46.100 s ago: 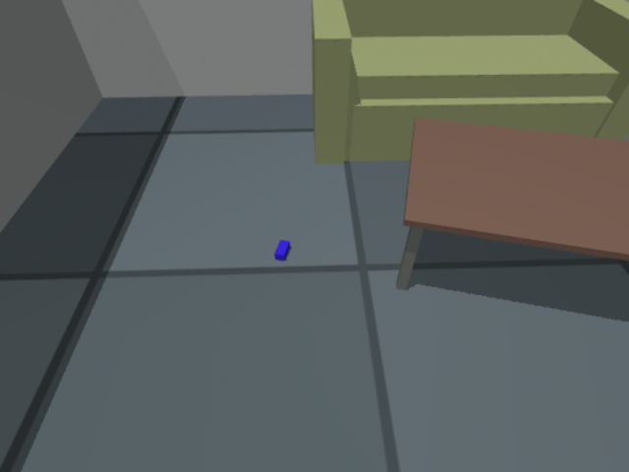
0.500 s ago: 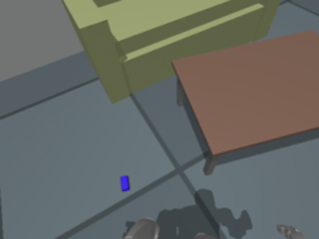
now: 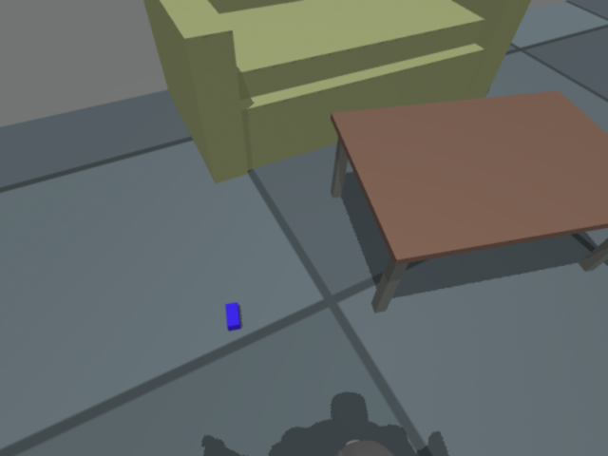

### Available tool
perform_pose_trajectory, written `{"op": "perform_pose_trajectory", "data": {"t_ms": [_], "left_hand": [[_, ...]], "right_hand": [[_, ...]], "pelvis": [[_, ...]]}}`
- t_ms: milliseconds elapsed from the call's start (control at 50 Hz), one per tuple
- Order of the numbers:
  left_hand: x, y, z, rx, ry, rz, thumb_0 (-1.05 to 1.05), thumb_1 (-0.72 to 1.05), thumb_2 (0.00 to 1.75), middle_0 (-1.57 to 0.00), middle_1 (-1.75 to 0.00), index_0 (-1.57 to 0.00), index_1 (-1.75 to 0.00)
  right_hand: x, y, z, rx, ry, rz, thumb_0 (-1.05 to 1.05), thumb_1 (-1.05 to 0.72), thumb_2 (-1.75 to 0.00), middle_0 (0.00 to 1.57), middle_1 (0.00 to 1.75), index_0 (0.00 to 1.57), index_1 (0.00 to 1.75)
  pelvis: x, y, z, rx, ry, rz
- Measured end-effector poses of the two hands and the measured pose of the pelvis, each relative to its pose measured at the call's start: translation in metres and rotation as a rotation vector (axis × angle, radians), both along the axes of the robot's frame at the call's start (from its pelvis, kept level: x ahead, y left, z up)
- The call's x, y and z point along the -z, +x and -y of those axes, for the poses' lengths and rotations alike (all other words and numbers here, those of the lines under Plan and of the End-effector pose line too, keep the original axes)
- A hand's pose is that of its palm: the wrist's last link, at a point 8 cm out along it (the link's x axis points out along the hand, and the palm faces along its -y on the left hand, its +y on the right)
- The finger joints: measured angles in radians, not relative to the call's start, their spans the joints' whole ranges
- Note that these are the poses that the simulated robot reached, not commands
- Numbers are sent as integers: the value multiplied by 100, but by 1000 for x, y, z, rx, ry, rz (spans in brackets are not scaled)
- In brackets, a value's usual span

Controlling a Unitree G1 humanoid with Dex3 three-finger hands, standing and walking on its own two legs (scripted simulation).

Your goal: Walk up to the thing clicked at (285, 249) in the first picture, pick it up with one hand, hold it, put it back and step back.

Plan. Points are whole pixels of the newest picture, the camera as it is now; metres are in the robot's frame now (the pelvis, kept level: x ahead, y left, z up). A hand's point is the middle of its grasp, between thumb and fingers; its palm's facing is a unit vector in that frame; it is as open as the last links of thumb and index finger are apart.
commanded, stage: walk up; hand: left
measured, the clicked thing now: (233, 316) +0.66 +0.23 -0.75
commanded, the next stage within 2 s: stand in 0.74 s
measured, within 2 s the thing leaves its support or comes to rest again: neither
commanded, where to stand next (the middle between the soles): +0.23 -0.05 m, yaw +0 degrees
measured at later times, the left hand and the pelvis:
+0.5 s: hand out of the picture +0.04 +0.25 -0.15, palm faces -0.09 -0.94 -0.32, open 7.4 cm; pelvis -0.07 +0.01 +0.01, yaw -5 degrees
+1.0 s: hand out of the picture +0.06 +0.24 -0.14, palm faces -0.12 -0.94 -0.32, open 7.4 cm; pelvis -0.04 +0.00 +0.01, yaw -6 degrees
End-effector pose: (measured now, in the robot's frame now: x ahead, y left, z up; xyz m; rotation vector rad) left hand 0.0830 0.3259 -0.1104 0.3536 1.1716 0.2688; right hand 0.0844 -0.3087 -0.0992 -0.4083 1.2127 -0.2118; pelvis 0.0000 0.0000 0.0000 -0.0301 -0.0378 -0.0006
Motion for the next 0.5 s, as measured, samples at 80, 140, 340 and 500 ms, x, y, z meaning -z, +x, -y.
{"op": "perform_pose_trajectory", "data": {"t_ms": [80, 140, 340, 500], "left_hand": [[4, -36, 0, 34, 3, -61, 1, 90, 89, -20, -30, -20, -30], [7, -60, 6, 54, 12, -89, 1, 90, 89, -20, -30, -20, -30], [7, -79, 23, 87, -52, -51, 1, 90, 89, -21, -30, -20, -30], [2, -52, 28, 127, -97, 23, 1, 90, 89, -21, -30, -20, -30]], "right_hand": [[1, -11, 3, 1, 8, 73, 1, -90, -89, 20, 30, 21, 30], [9, -23, 11, 20, 20, 108, 1, -90, -89, 20, 30, 21, 30], [15, -87, -2, 92, 57, 69, 1, -90, -89, 20, 30, 21, 30], [8, -119, -21, 122, 84, 31, 1, -90, -89, 20, 30, 21, 30]], "pelvis": [[4, -22, 0, 39, 7, -5], [11, -37, 3, 70, 1, -1], [5, -62, -7, 77, 30, 27], [-5, -69, -10, 90, 23, 11]]}}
